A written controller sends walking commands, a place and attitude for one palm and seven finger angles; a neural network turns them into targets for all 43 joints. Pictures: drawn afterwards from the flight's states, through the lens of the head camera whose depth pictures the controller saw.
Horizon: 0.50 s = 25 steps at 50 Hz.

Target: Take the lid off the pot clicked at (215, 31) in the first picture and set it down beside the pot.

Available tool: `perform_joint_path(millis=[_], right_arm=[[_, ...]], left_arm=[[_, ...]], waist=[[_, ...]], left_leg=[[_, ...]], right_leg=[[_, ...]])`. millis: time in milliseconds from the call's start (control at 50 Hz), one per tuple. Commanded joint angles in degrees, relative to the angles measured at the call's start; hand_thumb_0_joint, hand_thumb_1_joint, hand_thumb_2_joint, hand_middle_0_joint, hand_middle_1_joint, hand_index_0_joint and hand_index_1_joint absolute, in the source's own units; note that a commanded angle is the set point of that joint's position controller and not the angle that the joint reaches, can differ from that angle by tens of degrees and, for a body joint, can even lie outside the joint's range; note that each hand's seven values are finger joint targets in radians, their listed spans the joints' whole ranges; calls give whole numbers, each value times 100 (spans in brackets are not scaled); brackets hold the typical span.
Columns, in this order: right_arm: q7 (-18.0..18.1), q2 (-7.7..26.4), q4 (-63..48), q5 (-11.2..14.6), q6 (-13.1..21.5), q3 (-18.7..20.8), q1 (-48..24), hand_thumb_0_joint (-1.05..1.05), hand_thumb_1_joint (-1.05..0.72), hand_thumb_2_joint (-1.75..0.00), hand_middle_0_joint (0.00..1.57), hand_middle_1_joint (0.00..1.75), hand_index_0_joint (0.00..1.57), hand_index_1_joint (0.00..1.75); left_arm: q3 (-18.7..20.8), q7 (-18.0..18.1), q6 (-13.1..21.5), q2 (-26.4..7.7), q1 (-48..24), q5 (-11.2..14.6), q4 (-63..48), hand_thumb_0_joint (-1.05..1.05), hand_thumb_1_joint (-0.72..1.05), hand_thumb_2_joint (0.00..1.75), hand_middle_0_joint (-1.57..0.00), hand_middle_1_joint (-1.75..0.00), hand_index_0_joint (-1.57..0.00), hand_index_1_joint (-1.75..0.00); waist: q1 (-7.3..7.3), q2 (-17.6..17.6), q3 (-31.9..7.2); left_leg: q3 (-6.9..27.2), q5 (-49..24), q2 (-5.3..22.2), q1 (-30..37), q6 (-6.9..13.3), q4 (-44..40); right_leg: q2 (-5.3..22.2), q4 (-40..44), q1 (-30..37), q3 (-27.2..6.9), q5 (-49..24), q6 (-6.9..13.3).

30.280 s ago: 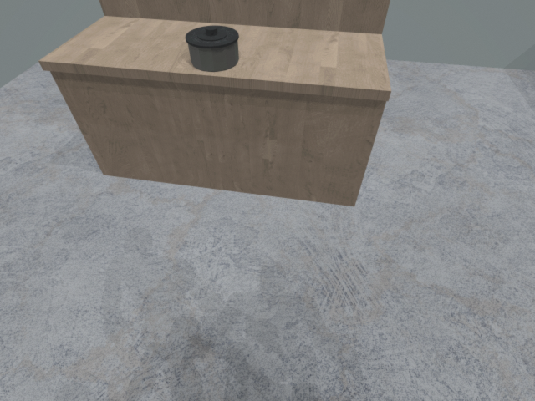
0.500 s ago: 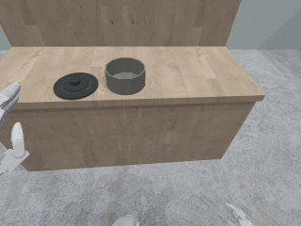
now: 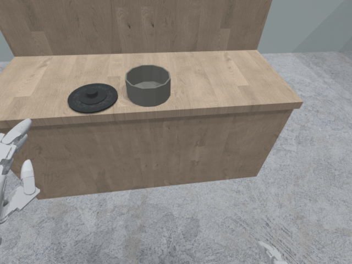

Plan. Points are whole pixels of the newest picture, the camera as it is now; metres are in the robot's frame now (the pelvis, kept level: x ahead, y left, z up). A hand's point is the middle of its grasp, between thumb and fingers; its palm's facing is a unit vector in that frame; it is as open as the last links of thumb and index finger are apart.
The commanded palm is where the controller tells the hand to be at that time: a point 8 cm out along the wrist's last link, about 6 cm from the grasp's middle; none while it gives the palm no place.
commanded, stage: stop stepping back and stand still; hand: left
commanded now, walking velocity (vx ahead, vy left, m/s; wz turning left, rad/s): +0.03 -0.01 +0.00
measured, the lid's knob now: (91, 92) +0.77 +0.37 -0.06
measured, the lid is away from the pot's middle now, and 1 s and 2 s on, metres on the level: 0.24 0.24 0.24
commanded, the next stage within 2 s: let the arm hang, fingers relaxed in 0.94 s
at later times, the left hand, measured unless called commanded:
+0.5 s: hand out of the picture +0.05 +0.19 -0.17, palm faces +0.08 -0.97 -0.23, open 7.2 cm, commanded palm none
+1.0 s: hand out of the picture +0.13 +0.18 -0.16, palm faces +0.11 -0.97 -0.20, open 7.3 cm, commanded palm none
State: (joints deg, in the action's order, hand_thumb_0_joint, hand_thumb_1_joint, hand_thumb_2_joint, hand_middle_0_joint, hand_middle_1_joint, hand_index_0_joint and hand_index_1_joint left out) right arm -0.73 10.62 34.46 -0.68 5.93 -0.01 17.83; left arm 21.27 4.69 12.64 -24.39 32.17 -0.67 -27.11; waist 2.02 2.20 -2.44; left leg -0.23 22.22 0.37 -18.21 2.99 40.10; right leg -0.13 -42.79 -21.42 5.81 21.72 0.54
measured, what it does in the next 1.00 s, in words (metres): steps on the spot: right foot, then right foot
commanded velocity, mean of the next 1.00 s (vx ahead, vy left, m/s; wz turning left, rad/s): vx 0.00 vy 0.00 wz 0.00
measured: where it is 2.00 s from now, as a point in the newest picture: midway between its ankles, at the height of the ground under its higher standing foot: outside the picture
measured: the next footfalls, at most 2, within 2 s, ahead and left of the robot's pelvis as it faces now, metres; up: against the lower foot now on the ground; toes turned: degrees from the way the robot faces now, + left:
right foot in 0.04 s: +0.05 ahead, -0.14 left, +0.00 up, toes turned -4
right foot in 0.44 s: +0.10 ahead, -0.13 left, +0.00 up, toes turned +5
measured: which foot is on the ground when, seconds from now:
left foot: down 0.00-1.00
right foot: up 0.00-0.02, down 0.04-0.18, up 0.20-0.42, down 0.44-1.00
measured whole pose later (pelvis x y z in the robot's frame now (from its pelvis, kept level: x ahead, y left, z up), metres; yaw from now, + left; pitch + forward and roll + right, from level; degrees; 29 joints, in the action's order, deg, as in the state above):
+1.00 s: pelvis +0.09 +0.00 +0.01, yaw +4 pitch -1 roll -1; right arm 2.5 8.1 60.2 -0.9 0.0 2.7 16.0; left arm 1.8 2.3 -0.2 -8.8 11.6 -0.2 59.4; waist 1.0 0.4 2.4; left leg -2.0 23.3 0.7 -5.6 0.6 29.7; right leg 0.1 -31.0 -10.4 -1.1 19.8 -0.8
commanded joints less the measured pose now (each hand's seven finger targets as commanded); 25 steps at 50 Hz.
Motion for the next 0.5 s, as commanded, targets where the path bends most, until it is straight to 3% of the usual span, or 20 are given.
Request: perform_joint_path(millis=[0, 20, 40, 80, 120, 140, 160, 180, 200, 220, 260, 280, 320, 360, 380, 400, 420, 440, 460, 480], right_arm=[[6, 646, -465, -99, -445, 414, -206, 0, -90, -90, 20, 30, 20, 30], [6, 665, -490, -100, -456, 439, -217, 0, -90, -90, 20, 30, 20, 30], [18, 838, -383, -117, -447, 489, -331, 0, -90, -90, 20, 30, 20, 30], [-5, 886, -312, -161, -499, 492, -539, 0, -90, -90, 20, 30, 20, 30], [25, 709, 159, -126, -605, 466, 175, 0, -90, -90, 20, 30, 20, 30], [38, 898, 482, -166, -614, 484, 859, 0, -90, -90, 20, 30, 20, 30], [90, 1271, 648, -238, -516, 547, 1188, 0, -90, -90, 20, 30, 20, 30], [219, 1295, 674, -225, -478, 537, 971, 0, -90, -90, 20, 30, 20, 30], [274, 1348, 636, -210, -436, 538, 627, 0, -90, -90, 20, 30, 20, 30], [295, 1258, 665, -173, -397, 509, 292, 0, -90, -90, 20, 30, 20, 30], [339, 983, 836, -155, -320, 461, 41, 0, -90, -90, 20, 30, 20, 30], [335, 908, 975, -145, -305, 442, 129, 0, -90, -90, 20, 30, 20, 30], [328, 853, 1266, -125, -339, 437, 421, 0, -90, -90, 20, 30, 20, 30], [320, 706, 1518, -67, -377, 405, 582, 0, -90, -90, 20, 30, 20, 30], [296, 549, 1607, -18, -378, 374, 680, 0, -90, -90, 20, 30, 20, 30], [269, 351, 1635, 24, -388, 341, 748, 0, -90, -90, 20, 30, 20, 30], [228, 209, 1711, 49, -395, 314, 913, 0, -90, -90, 20, 30, 20, 30], [196, 95, 1800, 50, -407, 314, 1019, 0, -90, -90, 20, 30, 20, 30], [223, 46, 1910, 30, -471, 323, 977, 0, -90, -90, 20, 30, 20, 30], [228, 127, 1985, 30, -494, 340, 898, 0, -90, -90, 20, 30, 20, 30]], left_arm=[[-1372, -477, -1192, 583, -738, -379, 3265, 0, 90, 90, -20, -30, -20, -30], [-1325, -464, -1162, 320, -910, -380, 3474, 0, 90, 90, -20, -30, -20, -30], [-1320, -370, -1169, 382, -1179, -360, 3818, 0, 90, 90, -20, -30, -20, -30], [-1430, -247, -1192, 376, -1843, -360, 4485, 0, 90, 90, -20, -30, -20, -30], [-1561, -295, -1284, 316, -2494, -315, 5174, 0, 90, 90, -20, -30, -20, -30], [-1652, -366, -1368, 605, -2481, -226, 5487, 0, 90, 90, -20, -30, -20, -30], [-1801, -448, -1371, 1078, -2253, -118, 5658, 0, 90, 90, -20, -30, -20, -30], [-1782, -451, -1320, 816, -2567, -77, 5784, 0, 90, 90, -20, -30, -20, -30], [-1769, -446, -1298, 774, -2652, -85, 6018, 0, 90, 90, -20, -30, -20, -30], [-1814, -468, -1303, 733, -2630, -93, 6351, 0, 90, 90, -20, -30, -20, -30], [-1778, -509, -1362, 877, -1986, -108, 6888, 0, 90, 90, -20, -30, -20, -30], [-1836, -537, -1370, 866, -1836, -93, 7085, 0, 90, 90, -20, -30, -20, -30], [-1929, -558, -1341, 1019, -1838, -62, 7340, 0, 90, 90, -20, -30, -20, -30], [-1955, -525, -1234, 1067, -1505, -15, 7643, 0, 90, 90, -20, -30, -20, -30], [-1949, -471, -1169, 953, -1315, -5, 7796, 0, 90, 90, -20, -30, -20, -30], [-1929, -387, -1119, 778, -1220, 0, 7904, 0, 90, 90, -20, -30, -20, -30], [-1912, -342, -1083, 592, -1170, -3, 7982, 0, 90, 90, -20, -30, -20, -30], [-1885, -330, -1077, 454, -1236, -22, 8037, 0, 90, 90, -20, -30, -20, -30], [-1843, -299, -1040, 495, -1302, 6, 8133, 0, 90, 90, -20, -30, -20, -30], [-1857, -264, -1039, 607, -1382, 12, 8228, 0, 90, 90, -20, -30, -20, -30]], waist=[[-69, -2268, -361], [-128, -2356, -428], [-215, -2438, -303], [-87, -1858, 262], [470, -618, 681], [630, 653, 864], [523, 2732, 888], [445, 1784, 865], [183, 870, 725], [25, 673, 935], [-231, 1073, 644], [-234, 1236, 488], [-132, 844, 312], [-230, 380, 94], [-249, -67, -23], [-220, -719, 13], [-130, -796, 32], [-29, -527, 62], [-21, -1305, 23], [-38, -1620, 191]], left_leg=[[43, 1045, -163, -1772, 13, 1473], [-186, 1365, -198, -1819, -107, 2500], [136, 1265, 107, -1934, -72, 3027], [532, 1162, 483, -1643, -10, 2701], [112, 753, 433, 81, -22, 567], [716, 910, 487, 522, 168, -967], [3187, 1140, 1599, 583, 808, -2300], [3975, 913, 1826, 312, 1202, -2647], [4210, 736, 1945, -17, 1258, -2592], [3657, 659, 1806, -498, 1120, -2526], [2184, 461, 1281, -634, 732, -2334], [1614, 158, 1071, -440, 585, -2224], [1182, -473, 999, -177, 497, -2022], [860, -1328, 849, -21, 332, -1495], [608, -1465, 583, -217, 160, -1140], [242, -1067, 275, -456, -28, -826], [-26, -225, 20, -491, -138, -576], [-54, -81, -118, -292, -167, -478], [-31, -133, -29, -267, -215, -277], [-15, -105, 18, -294, -213, -285]], right_leg=[[1219, 1488, 1324, -1146, -364, 632], [1816, 1876, 1111, -1855, 90, 1047], [1985, 2050, 854, -2427, 827, 1333], [2098, 1968, -31, -2429, 936, 1208], [1738, 1291, -1551, -1676, 1346, 792], [795, -268, -2152, -821, 1720, 419], [-284, -2198, -2788, 18, 1821, -150], [50, -2964, -2644, -892, 1219, -77], [207, -3154, -2567, -1090, 848, -94], [368, -2955, -2233, -1147, 552, -117], [294, -2143, -1421, -933, 435, -134], [234, -1504, -1043, -728, 524, -128], [57, -410, -344, -417, 466, -131], [-86, 952, 619, -353, -443, -109], [90, 1393, 1247, -828, -1096, 4], [598, 1636, 1512, -1564, -1628, 234], [1155, 1946, 1484, -2193, -1671, 518], [1359, 2053, 1339, -2403, -1666, 671], [1266, 2140, 1395, -2480, -2015, 730], [1234, 2173, 1438, -2242, -2531, 718]])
